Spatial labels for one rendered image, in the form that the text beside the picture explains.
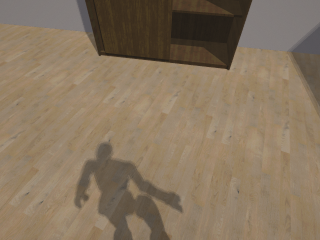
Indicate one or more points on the wardrobe door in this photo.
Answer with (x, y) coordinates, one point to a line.
(139, 28)
(96, 20)

